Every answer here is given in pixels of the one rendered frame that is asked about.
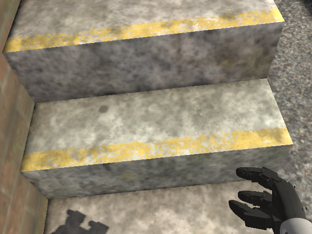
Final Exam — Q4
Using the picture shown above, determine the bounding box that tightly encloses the robot right forearm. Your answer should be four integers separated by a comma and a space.
280, 217, 312, 234

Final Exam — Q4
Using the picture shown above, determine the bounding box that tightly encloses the right robot hand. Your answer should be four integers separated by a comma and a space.
228, 167, 307, 234

